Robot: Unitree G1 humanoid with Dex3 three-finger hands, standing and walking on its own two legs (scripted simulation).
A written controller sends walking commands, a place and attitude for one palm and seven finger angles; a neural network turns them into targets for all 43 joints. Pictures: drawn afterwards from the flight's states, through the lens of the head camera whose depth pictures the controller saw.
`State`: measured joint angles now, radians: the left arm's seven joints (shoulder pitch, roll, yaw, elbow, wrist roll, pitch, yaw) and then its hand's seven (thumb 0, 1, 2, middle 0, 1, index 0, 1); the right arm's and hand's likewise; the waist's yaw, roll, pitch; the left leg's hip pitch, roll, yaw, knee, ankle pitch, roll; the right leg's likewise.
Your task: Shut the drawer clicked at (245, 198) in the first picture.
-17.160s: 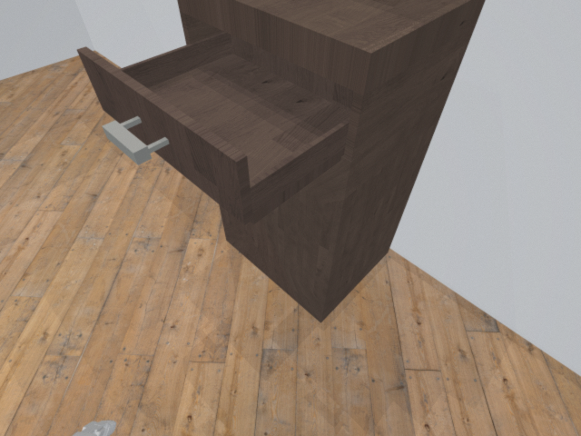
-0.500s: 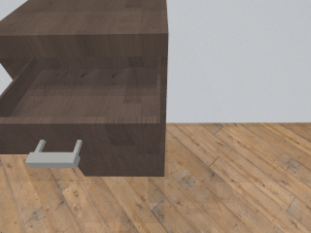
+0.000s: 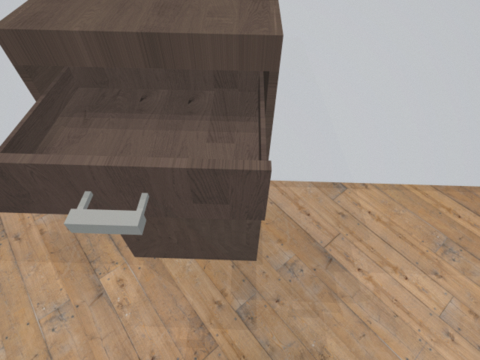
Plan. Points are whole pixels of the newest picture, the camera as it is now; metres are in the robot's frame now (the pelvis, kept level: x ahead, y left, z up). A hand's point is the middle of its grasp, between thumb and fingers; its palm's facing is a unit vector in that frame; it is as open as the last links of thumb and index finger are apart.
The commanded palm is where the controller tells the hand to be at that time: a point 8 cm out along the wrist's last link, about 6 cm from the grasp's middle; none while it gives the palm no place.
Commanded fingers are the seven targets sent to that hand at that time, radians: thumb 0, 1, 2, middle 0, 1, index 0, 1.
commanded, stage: come to a stop and stand still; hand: left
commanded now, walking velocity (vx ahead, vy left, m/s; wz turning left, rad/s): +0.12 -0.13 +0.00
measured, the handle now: (111, 209) +0.32 +0.23 +0.08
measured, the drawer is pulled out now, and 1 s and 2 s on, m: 0.27 0.27 0.27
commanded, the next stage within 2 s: look again from close up in 0.76 s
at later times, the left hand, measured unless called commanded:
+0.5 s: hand out of the picture +0.00 +0.13 -0.17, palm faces +0.03 -0.98 -0.18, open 7.3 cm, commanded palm none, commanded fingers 0.00 0.90 0.90 -0.20 -0.30 -0.20 -0.30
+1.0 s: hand out of the picture +0.00 +0.15 -0.17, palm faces +0.02 -0.98 -0.20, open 7.4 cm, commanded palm none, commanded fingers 0.00 0.90 0.90 -0.20 -0.30 -0.20 -0.30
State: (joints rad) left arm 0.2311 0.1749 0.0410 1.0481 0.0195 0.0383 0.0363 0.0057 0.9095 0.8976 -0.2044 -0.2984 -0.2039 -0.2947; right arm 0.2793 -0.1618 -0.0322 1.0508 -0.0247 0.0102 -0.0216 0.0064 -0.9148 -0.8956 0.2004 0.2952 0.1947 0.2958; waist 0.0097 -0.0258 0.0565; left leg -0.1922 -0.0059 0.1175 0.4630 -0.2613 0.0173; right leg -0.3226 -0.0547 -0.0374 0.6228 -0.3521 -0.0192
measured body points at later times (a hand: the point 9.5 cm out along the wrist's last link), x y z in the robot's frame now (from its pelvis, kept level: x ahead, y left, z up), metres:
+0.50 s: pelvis +0.02 -0.03 +0.01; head +0.04 -0.04 +0.45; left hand +0.00 +0.18 -0.15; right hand +0.00 -0.23 -0.16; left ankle -0.01 +0.11 -0.74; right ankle -0.01 -0.10 -0.74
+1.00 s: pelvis +0.01 -0.02 +0.00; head +0.01 -0.03 +0.45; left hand +0.00 +0.20 -0.16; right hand +0.02 -0.24 -0.16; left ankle -0.01 +0.10 -0.74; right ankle -0.01 -0.10 -0.74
